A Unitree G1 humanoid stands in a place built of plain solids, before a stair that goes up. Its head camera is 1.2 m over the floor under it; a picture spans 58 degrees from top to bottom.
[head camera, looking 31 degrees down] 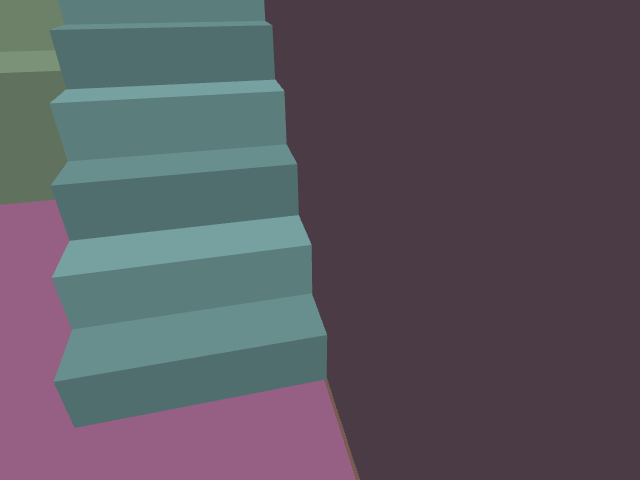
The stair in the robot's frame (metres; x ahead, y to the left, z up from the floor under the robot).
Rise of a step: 0.21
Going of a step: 0.23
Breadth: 0.82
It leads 14 degrees to the left of straight ahead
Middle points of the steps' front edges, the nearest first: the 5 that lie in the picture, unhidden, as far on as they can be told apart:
0.95 0.37 0.21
1.17 0.42 0.42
1.39 0.48 0.63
1.61 0.53 0.84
1.83 0.58 1.05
